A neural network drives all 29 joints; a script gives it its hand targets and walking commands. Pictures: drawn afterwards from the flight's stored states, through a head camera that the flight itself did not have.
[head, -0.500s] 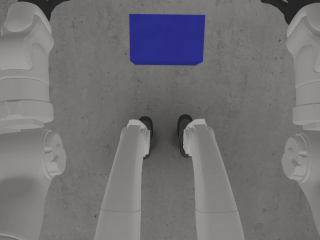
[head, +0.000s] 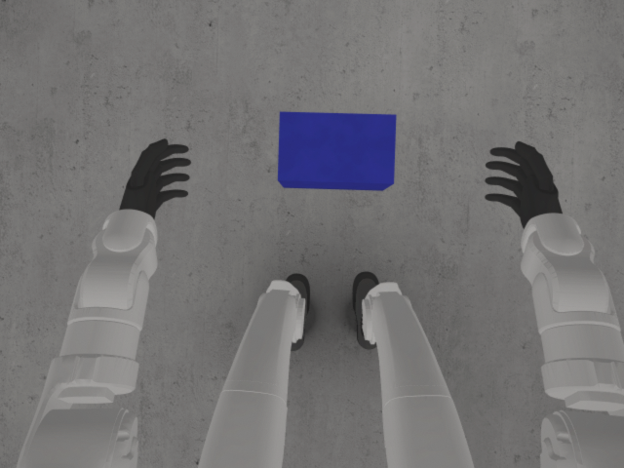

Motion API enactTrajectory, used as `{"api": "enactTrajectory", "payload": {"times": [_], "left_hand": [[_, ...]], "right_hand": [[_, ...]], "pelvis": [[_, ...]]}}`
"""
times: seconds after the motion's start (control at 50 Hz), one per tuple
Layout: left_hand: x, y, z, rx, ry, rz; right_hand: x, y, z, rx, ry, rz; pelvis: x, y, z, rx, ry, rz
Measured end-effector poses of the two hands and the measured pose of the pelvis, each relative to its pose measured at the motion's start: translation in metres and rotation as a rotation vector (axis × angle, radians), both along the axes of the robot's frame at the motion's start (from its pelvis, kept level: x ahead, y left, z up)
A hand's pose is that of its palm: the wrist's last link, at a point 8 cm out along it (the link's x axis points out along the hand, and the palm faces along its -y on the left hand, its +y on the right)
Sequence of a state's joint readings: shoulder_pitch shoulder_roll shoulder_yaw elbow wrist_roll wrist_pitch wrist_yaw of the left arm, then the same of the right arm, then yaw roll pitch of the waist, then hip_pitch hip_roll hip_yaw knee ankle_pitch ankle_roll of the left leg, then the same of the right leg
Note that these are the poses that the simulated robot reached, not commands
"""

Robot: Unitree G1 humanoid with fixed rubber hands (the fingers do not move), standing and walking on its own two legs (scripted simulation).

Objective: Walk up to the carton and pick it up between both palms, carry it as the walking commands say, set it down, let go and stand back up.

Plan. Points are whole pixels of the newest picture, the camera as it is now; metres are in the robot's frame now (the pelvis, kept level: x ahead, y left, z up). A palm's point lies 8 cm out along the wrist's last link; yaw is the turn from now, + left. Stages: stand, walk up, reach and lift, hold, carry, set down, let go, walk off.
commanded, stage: let go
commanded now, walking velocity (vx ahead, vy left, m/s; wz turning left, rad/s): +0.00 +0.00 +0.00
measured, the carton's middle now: (335, 154) +0.53 -0.02 -0.62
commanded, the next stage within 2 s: stand in 0.90 s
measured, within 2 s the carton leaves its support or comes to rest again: neither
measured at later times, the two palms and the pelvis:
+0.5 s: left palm (103, 329) +0.25 +0.22 -0.02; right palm (588, 340) +0.25 -0.23 -0.03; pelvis +0.08 +0.00 +0.06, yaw -1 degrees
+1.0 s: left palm (102, 337) +0.24 +0.22 -0.01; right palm (623, 356) +0.24 -0.25 -0.01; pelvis +0.11 -0.02 +0.07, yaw +0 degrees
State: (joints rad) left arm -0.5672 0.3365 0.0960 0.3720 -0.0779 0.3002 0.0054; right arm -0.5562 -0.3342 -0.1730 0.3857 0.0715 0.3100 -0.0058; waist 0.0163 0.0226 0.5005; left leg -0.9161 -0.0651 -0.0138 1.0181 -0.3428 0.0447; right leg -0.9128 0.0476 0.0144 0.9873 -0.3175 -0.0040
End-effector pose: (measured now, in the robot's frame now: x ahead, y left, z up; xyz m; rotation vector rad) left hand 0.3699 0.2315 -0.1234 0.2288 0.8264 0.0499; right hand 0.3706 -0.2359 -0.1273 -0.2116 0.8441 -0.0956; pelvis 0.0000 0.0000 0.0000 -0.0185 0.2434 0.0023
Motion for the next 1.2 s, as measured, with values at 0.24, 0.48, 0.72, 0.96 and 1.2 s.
{"api": "enactTrajectory", "payload": {"times": [0.24,0.48,0.72,0.96,1.2], "left_hand": [[-0.036,-0.003,0.094,-0.051,-0.092,0.034],[-0.118,-0.014,0.099,-0.044,0.045,0.05],[-0.122,-0.003,0.128,-0.044,-0.057,0.06],[-0.123,-0.025,0.114,-0.069,0.012,0.045],[-0.137,0.038,0.119,0.106,-0.018,0.142]], "right_hand": [[-0.044,0.006,0.095,0.057,-0.116,-0.034],[-0.122,0.009,0.099,0.055,0.021,-0.028],[-0.112,-0.005,0.138,0.031,-0.09,0.03],[-0.13,-0.004,0.119,0.047,0.008,-0.013],[-0.144,-0.063,0.12,-0.104,-0.018,-0.1]], "pelvis": [[0.043,0.003,0.028,0.018,-0.035,-0.021],[0.079,0.0,0.062,0.012,-0.217,-0.017],[0.099,-0.01,0.071,0.01,-0.291,-0.005],[0.102,-0.014,0.071,0.016,-0.336,-0.001],[0.119,-0.015,0.071,0.016,-0.286,-0.004]]}}
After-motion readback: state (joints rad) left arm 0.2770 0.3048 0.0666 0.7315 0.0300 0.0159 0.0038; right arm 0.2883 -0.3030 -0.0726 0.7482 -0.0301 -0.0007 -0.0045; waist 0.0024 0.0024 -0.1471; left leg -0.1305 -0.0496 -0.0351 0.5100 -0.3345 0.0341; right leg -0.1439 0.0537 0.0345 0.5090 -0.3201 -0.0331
